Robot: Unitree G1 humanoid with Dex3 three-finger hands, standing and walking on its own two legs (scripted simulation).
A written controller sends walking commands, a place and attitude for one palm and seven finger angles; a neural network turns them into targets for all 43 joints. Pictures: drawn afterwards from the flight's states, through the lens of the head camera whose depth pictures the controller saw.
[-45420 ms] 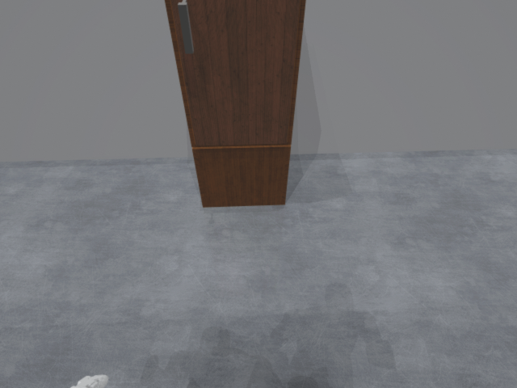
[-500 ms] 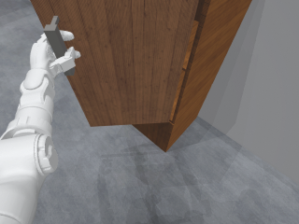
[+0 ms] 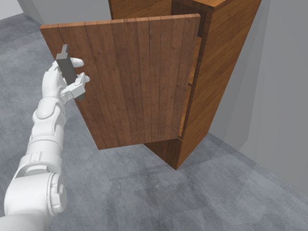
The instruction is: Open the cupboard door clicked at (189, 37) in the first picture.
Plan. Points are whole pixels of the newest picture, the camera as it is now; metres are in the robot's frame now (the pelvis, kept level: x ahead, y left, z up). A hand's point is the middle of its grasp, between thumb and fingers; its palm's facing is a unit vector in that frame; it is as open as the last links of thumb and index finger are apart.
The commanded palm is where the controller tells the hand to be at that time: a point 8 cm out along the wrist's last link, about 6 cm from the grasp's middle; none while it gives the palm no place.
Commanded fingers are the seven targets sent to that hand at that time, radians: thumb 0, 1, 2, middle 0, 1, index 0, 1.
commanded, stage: pull the door open along its arc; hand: left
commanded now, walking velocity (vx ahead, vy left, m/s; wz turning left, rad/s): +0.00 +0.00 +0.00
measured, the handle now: (72, 73) +0.50 +0.20 +0.15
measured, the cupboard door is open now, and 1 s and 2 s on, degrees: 51 88 88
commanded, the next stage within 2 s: open thumb and fingers to let go in 0.76 s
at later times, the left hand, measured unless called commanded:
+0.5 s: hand (104, 125) +0.32 +0.10 +0.15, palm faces +0.40 -0.92 +0.05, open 6.0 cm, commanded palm +0.26 +0.15 +0.15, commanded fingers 0.00 0.90 0.90 -0.40 -1.35 -0.40 -1.35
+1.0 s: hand (127, 143) +0.28 +0.05 +0.15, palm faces +0.42 -0.91 +0.01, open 6.4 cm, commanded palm +0.23 +0.09 +0.15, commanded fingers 0.00 0.34 0.66 -0.36 -1.29 -0.36 -1.29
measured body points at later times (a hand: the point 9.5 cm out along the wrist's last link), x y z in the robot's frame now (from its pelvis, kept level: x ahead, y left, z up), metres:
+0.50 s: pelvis +0.00 -0.03 +0.01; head -0.03 -0.05 +0.46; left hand +0.30 +0.14 +0.15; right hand +0.21 -0.23 -0.07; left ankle -0.01 +0.09 -0.72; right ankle -0.04 -0.11 -0.72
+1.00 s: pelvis -0.02 -0.04 +0.01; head -0.04 -0.08 +0.46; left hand +0.25 +0.09 +0.15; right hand +0.18 -0.24 -0.09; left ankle -0.01 +0.09 -0.72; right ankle -0.04 -0.11 -0.72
